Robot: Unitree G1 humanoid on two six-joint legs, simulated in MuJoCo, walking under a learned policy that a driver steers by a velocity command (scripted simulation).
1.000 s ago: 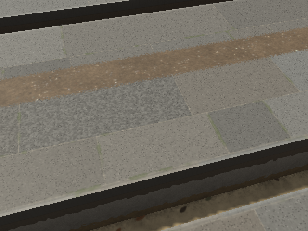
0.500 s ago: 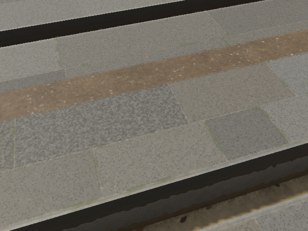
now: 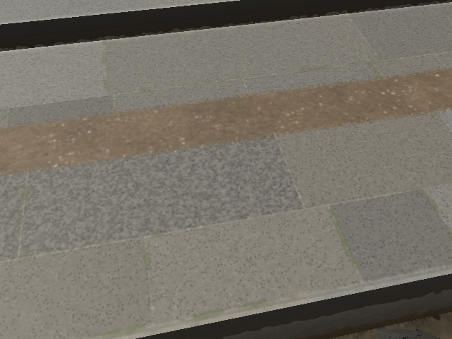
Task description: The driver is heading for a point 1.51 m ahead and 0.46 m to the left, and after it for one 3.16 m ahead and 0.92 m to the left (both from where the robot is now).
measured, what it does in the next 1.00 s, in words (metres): walks ahead: right foot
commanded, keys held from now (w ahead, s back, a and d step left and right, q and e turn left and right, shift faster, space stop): w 0.56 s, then w+q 0.44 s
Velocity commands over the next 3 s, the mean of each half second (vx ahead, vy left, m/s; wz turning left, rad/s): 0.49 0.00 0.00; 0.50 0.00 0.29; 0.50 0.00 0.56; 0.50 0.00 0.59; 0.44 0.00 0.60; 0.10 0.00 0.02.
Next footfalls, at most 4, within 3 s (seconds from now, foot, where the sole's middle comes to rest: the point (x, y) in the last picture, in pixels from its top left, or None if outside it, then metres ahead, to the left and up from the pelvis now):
0.74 right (352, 261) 0.75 -0.32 -0.76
1.42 left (248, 199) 0.97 0.01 -0.76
1.94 right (241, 119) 1.38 0.06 -0.76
2.46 left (153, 124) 1.32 0.42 -0.76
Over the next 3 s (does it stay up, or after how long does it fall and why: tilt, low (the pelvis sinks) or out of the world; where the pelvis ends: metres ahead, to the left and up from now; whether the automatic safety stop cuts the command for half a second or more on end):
stays up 1.40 0.33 0.01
